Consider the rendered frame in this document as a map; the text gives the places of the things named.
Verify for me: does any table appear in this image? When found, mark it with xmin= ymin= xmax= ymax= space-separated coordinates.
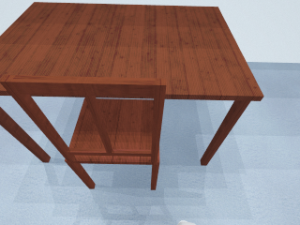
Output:
xmin=0 ymin=2 xmax=264 ymax=166

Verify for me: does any chair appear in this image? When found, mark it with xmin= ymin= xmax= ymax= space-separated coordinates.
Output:
xmin=0 ymin=75 xmax=167 ymax=190

